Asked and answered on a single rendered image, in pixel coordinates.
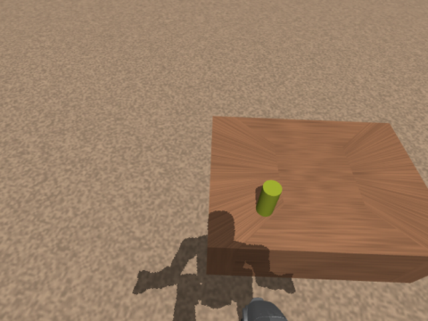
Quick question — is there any can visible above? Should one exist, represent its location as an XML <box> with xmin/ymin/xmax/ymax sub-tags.
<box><xmin>256</xmin><ymin>180</ymin><xmax>282</xmax><ymax>217</ymax></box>

